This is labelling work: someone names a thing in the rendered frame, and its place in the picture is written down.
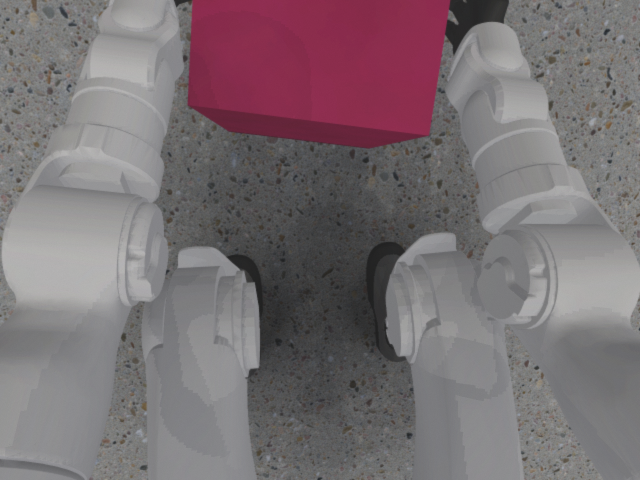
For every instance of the robot left forearm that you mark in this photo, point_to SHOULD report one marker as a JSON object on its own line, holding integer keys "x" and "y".
{"x": 120, "y": 110}

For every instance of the right robot upper arm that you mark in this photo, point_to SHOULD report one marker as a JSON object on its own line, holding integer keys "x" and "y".
{"x": 568, "y": 292}

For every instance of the right robot hand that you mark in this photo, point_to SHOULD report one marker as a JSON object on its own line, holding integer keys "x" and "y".
{"x": 471, "y": 13}

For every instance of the carton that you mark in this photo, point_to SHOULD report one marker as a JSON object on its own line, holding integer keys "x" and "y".
{"x": 360, "y": 73}

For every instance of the left robot upper arm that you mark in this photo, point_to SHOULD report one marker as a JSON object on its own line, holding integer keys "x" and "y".
{"x": 77, "y": 261}

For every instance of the right robot thigh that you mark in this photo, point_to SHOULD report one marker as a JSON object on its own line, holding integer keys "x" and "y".
{"x": 466, "y": 425}

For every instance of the robot right forearm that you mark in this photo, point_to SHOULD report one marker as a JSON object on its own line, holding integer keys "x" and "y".
{"x": 513, "y": 146}

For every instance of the right robot foot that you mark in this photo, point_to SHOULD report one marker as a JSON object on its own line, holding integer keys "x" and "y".
{"x": 380, "y": 264}

